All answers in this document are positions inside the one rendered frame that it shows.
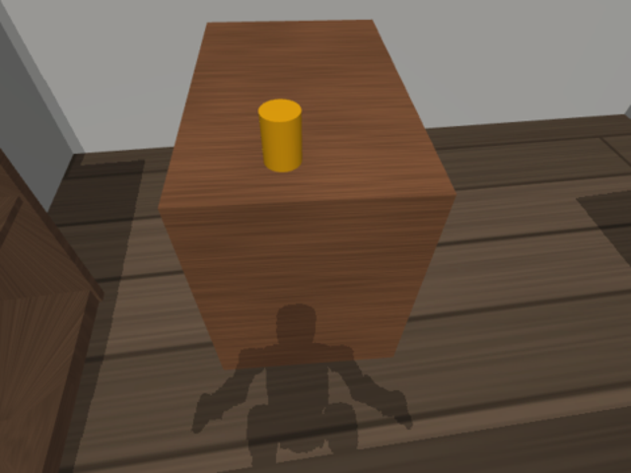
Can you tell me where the can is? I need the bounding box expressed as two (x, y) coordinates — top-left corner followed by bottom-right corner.
(258, 100), (302, 172)

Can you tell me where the bookshelf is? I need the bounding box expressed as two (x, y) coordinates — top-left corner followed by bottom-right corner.
(0, 148), (105, 473)

